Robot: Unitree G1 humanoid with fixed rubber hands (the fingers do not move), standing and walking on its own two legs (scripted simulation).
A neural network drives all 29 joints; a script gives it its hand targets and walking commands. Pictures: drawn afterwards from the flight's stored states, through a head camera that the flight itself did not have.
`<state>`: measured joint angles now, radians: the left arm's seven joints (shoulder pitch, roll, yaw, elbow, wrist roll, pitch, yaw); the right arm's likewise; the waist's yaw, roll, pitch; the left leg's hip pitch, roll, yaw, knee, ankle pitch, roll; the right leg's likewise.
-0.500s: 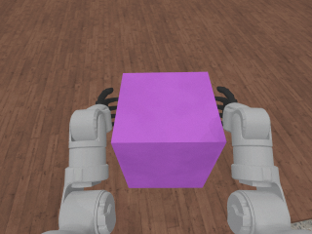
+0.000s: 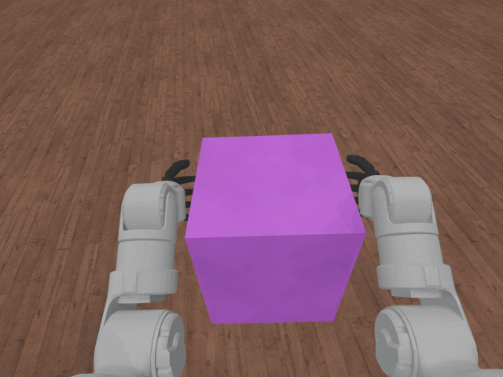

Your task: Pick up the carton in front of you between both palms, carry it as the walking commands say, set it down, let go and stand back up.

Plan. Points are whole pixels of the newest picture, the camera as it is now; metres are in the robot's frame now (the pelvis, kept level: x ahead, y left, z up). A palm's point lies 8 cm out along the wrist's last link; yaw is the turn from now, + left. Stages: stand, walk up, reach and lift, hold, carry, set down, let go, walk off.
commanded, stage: carry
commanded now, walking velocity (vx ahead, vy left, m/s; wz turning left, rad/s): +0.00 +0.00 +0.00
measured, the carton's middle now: (269, 232) +0.34 +0.00 +0.06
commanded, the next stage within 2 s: none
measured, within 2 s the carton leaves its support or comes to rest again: neither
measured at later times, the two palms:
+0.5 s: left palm (170, 214) +0.32 +0.15 +0.13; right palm (378, 211) +0.32 -0.15 +0.13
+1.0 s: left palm (165, 228) +0.29 +0.15 +0.13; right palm (381, 224) +0.29 -0.15 +0.13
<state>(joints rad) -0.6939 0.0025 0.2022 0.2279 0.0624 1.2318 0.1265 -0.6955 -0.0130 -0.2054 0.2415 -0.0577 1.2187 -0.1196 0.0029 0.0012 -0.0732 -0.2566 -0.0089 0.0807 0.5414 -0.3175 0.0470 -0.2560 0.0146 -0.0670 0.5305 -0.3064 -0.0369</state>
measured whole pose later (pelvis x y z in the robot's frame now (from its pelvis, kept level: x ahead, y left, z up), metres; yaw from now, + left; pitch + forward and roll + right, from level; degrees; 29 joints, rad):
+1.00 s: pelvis -0.06 +0.00 +0.00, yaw +0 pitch +0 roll +0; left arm -0.71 0.01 0.21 0.25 0.06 1.24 0.13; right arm -0.71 -0.01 -0.21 0.26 -0.06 1.23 -0.12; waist 0.00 0.00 -0.05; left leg -0.31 -0.01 0.08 0.52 -0.22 0.05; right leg -0.31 0.01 -0.07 0.51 -0.21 -0.04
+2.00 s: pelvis -0.06 +0.00 +0.00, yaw +0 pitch +1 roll +0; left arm -0.71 0.01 0.20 0.25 0.06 1.24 0.12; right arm -0.70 -0.01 -0.21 0.25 -0.06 1.23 -0.12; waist 0.00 -0.01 -0.06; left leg -0.33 -0.01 0.09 0.52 -0.21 0.06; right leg -0.33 0.00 -0.07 0.51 -0.20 -0.03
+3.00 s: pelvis +0.22 +0.15 +0.01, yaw +0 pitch +4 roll +0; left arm -0.83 0.03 0.31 -0.02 0.00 1.30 0.17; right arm -0.84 0.04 -0.27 0.01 -0.07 1.25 -0.15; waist -0.07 -0.02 0.14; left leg -0.92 -0.03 0.05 1.34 -0.46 0.07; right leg -0.32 -0.04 0.21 1.28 -0.38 0.01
